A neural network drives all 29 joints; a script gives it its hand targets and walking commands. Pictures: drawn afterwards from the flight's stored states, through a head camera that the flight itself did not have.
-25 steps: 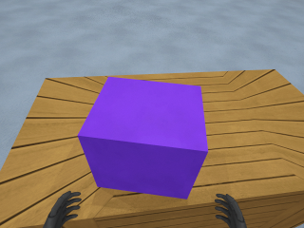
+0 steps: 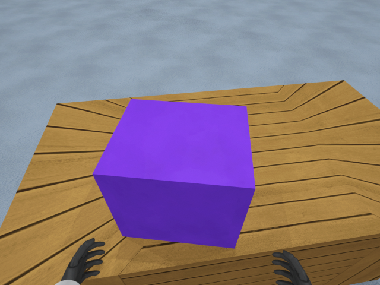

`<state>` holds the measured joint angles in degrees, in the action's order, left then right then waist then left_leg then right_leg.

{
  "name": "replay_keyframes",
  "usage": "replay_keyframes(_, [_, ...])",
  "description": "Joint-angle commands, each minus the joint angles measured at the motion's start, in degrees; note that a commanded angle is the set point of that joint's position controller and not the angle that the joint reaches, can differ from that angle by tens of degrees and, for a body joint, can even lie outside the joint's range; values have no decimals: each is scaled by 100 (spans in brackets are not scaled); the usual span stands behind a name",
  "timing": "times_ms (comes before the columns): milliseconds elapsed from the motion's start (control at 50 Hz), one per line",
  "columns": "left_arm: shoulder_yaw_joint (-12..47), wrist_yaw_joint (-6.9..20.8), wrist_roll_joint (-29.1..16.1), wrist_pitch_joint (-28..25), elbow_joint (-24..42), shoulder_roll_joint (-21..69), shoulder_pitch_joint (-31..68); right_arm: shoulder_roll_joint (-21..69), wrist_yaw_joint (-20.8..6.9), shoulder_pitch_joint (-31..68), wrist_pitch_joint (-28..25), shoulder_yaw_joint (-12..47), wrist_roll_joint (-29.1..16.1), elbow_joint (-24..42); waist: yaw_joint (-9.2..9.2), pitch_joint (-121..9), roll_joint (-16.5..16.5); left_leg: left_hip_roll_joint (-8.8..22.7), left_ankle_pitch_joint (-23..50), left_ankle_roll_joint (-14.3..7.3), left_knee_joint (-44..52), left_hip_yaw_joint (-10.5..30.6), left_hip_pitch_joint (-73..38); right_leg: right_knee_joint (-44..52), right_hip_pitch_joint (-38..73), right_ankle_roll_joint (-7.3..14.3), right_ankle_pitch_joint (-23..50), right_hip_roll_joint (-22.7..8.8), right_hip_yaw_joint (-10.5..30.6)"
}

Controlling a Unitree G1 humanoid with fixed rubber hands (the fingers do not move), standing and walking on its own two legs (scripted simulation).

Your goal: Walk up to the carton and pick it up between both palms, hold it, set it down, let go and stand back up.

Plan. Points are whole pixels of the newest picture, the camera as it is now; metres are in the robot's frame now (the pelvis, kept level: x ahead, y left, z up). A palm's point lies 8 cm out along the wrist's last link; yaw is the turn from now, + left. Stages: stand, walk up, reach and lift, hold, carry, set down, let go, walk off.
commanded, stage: let go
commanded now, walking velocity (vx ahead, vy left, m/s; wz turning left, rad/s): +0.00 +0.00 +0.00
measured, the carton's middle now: (182, 173) +0.40 +0.04 +0.00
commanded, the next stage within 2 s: stand in 0.50 s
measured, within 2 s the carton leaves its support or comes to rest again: neither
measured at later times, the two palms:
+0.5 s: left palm (75, 276) +0.17 +0.25 -0.05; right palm out of the picture +0.16 -0.22 -0.08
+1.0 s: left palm out of the picture +0.15 +0.26 -0.06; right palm out of the picture +0.06 -0.26 -0.10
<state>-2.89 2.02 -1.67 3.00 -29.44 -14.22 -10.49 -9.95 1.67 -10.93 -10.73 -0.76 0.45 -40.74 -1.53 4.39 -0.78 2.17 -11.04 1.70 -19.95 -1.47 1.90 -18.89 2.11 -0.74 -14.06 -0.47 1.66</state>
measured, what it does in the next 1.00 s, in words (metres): stands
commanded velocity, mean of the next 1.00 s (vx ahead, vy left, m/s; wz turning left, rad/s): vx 0.00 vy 0.00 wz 0.00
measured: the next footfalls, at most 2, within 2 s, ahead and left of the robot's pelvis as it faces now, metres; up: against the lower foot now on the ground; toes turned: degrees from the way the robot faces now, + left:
none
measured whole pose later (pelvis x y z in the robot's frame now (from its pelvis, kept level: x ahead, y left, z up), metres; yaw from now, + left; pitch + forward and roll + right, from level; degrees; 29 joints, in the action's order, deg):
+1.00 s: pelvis -0.03 +0.01 -0.01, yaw +1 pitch -3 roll +0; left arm -0.6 0.3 0.7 -4.4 -29.1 -16.5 -12.3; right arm -15.6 -1.9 -17.4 -1.7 -1.4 1.0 -43.3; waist 1.6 -0.7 1.6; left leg 1.3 -11.4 0.5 -27.5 -0.4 13.3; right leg -26.6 -8.8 -1.8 -15.0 -1.5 0.3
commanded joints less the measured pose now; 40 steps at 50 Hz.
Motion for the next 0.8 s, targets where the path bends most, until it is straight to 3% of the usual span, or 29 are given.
replay_keyframes(0, [226, 38, 50, 411, 18, -90, 333, -567, -68, 711, -47, -196, 134, 588, 106, 18, 456, -263, 900, 33, 60, -324, -743, 595, -1531, 34, 321, 251, -429])
replay_keyframes(160, [259, 55, 26, 493, -48, -17, 398, -642, -89, 720, -51, -201, 194, 534, 137, -151, 729, -302, 901, -26, -9, -314, -782, 527, -1503, -80, 710, 216, -400])
replay_keyframes(480, [343, 18, 26, 550, 17, 33, 436, -692, -164, 729, 62, -272, 151, 623, 133, 7, 537, -280, 693, 29, -12, -300, -553, 477, -1519, -8, 329, 219, -393])
replay_keyframes(500, [-114, -170, 251, -54, 20, -876, -103, -1296, -91, -106, 434, -350, 68, 226, -37, -202, 194, 213, 1589, -178, -331, 236, 735, -33, -1128, -19, 1128, -266, 137])
replay_keyframes(520, [-200, -187, 252, -237, -4, -1069, -213, -1235, -76, -95, 572, -344, 36, 287, 36, -199, 341, 293, 1162, -265, -213, 292, 776, -46, -1173, -1, 934, -406, 203])
replay_keyframes(560, [-173, -188, 279, -427, 68, -954, -129, -1241, -92, 26, 635, -312, 49, 363, 39, -476, 478, 401, 1473, -340, -255, 393, 611, -109, -1132, 16, 1213, -457, 221])
replay_keyframes(640, [-100, -197, 302, -592, 94, -847, -274, -1227, -163, -8, 673, -310, 58, 293, 86, -852, 355, 395, 1443, -327, -340, 402, 570, -225, -1030, 70, 1347, -470, 167])
replay_keyframes(780, [-49, -210, 314, -575, 95, -911, -479, -1250, -288, -177, 750, -279, 54, 253, 98, -398, 84, 335, 656, -329, -237, 476, 1122, -225, -1191, 71, 622, -481, 166])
